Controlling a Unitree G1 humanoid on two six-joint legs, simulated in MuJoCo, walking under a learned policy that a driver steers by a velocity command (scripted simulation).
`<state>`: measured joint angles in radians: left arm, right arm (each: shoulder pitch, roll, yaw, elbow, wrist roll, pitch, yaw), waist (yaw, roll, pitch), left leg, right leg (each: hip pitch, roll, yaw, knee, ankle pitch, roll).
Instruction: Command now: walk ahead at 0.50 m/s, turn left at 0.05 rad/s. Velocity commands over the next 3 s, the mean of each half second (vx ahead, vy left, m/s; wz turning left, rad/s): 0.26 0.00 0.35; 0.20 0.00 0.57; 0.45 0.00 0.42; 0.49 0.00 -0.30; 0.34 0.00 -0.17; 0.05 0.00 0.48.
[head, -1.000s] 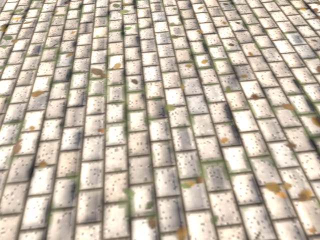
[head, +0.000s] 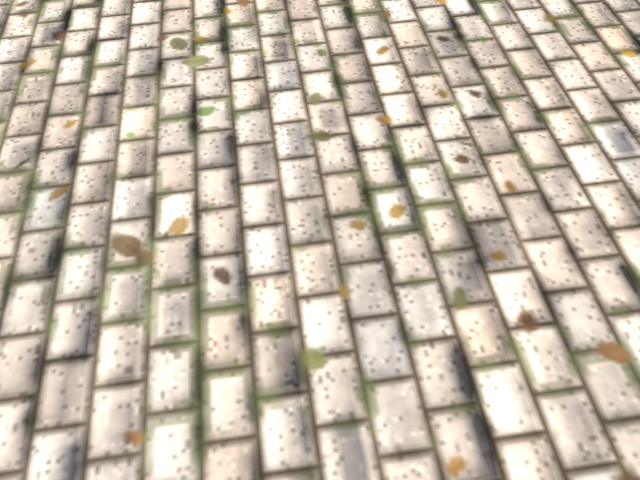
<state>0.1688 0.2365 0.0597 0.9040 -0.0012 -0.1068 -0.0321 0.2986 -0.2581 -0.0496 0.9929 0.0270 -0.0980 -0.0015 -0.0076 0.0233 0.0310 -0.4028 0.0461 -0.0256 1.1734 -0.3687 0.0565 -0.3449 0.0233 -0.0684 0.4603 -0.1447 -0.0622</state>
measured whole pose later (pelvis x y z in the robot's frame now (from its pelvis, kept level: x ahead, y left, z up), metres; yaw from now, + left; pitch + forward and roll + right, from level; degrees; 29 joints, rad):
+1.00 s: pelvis +0.31 +0.02 +0.01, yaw +30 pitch +3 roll +1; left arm 0.32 0.28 0.08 0.82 0.01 -0.07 0.03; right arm 0.20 -0.31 -0.09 0.68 0.01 -0.01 0.00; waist 0.05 0.04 -0.05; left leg -0.64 -0.05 -0.09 1.05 -0.26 0.01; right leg -0.17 -0.03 -0.02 0.38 -0.26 0.00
